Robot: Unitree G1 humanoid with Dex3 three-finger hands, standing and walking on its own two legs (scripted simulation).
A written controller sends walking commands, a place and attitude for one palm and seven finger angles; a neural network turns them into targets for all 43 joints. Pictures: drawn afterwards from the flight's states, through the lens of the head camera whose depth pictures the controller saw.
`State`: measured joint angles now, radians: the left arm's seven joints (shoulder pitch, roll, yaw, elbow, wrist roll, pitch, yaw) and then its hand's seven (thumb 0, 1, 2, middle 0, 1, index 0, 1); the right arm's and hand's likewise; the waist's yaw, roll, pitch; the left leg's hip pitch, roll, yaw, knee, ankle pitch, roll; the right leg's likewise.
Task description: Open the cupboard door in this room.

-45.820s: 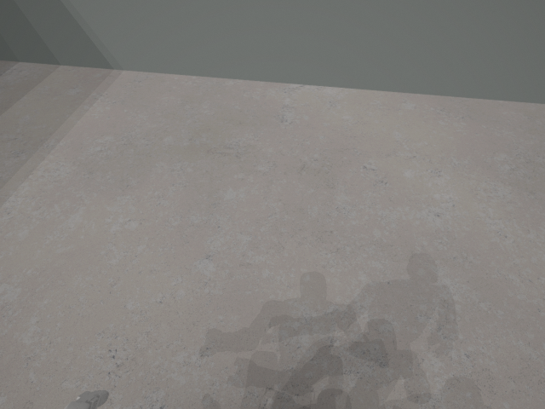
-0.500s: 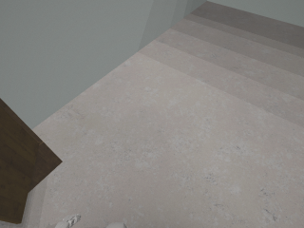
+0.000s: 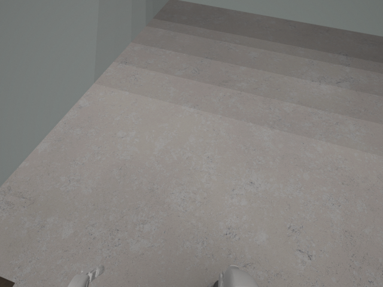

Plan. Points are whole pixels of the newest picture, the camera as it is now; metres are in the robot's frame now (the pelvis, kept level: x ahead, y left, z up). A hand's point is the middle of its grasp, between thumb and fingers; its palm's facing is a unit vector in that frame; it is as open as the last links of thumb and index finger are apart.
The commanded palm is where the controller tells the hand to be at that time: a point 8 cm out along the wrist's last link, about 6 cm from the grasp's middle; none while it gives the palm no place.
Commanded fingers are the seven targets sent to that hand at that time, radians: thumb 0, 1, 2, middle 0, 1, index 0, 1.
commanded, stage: walk to a spot facing it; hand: left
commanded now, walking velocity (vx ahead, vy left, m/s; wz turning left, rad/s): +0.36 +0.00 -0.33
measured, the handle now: out of the picture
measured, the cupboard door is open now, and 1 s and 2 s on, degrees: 47 47 47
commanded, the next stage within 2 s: turn to face it in 0.90 s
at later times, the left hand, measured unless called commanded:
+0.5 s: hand (136, 232) +0.27 +0.16 -0.19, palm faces -0.10 -0.97 -0.20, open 7.3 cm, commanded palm none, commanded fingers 0.00 0.90 0.90 -0.20 -0.30 -0.20 -0.30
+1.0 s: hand (178, 165) +0.48 +0.06 -0.17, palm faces -0.09 -0.98 -0.18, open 7.3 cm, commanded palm none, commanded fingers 0.00 0.90 0.90 -0.20 -0.30 -0.20 -0.30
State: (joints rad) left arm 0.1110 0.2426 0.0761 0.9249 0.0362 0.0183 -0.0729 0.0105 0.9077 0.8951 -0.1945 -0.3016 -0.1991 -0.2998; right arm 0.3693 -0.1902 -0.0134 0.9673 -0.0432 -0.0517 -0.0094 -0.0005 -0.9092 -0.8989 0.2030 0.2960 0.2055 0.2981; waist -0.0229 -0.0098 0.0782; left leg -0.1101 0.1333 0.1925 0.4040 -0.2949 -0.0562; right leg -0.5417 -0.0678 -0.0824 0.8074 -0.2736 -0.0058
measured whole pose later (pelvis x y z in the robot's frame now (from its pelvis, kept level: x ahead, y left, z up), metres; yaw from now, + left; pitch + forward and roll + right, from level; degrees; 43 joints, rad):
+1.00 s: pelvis +0.46 -0.12 +0.00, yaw -7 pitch +1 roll +1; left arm 0.29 0.18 0.05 1.09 0.03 -0.07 -0.01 0.00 0.92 0.89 -0.20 -0.30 -0.21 -0.30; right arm 0.20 -0.18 -0.05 1.03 -0.02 -0.03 0.02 0.00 -0.92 -0.90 0.20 0.30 0.20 0.30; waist 0.00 -0.03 0.05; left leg -0.44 0.09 0.12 0.66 -0.25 -0.03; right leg -0.09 -0.03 -0.14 0.40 -0.32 -0.02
